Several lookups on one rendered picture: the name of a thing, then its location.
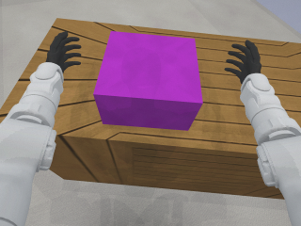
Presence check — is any right robot hand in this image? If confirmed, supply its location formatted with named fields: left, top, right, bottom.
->
left=224, top=40, right=261, bottom=84

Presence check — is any right robot forearm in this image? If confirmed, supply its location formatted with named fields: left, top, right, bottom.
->
left=240, top=73, right=301, bottom=146

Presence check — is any carton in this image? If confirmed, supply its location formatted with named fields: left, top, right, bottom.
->
left=93, top=31, right=203, bottom=131

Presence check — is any left robot hand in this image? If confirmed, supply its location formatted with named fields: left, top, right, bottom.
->
left=45, top=31, right=82, bottom=73

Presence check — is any pedestal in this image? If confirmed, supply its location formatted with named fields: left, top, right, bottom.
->
left=0, top=18, right=301, bottom=200

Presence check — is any left robot forearm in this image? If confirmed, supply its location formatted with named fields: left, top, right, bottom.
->
left=0, top=62, right=64, bottom=130

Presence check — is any robot right upper arm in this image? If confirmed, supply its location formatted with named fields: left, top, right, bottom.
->
left=256, top=136, right=301, bottom=226

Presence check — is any robot left upper arm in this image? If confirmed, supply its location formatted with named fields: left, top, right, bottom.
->
left=0, top=118, right=56, bottom=226

